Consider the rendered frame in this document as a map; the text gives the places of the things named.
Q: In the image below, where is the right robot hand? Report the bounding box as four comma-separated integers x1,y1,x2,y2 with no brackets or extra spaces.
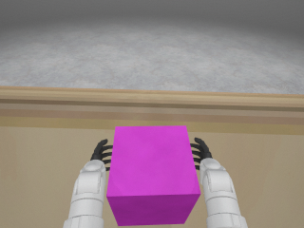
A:
190,137,213,170

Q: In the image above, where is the robot left forearm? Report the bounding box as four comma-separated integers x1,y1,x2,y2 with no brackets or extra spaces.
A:
63,160,106,228

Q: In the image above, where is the carton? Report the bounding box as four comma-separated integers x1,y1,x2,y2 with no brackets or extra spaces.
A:
106,125,201,226

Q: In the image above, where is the left robot hand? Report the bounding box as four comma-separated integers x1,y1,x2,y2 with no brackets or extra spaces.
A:
90,139,113,171

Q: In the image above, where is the robot right forearm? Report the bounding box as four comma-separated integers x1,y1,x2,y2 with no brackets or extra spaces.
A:
199,158,248,228

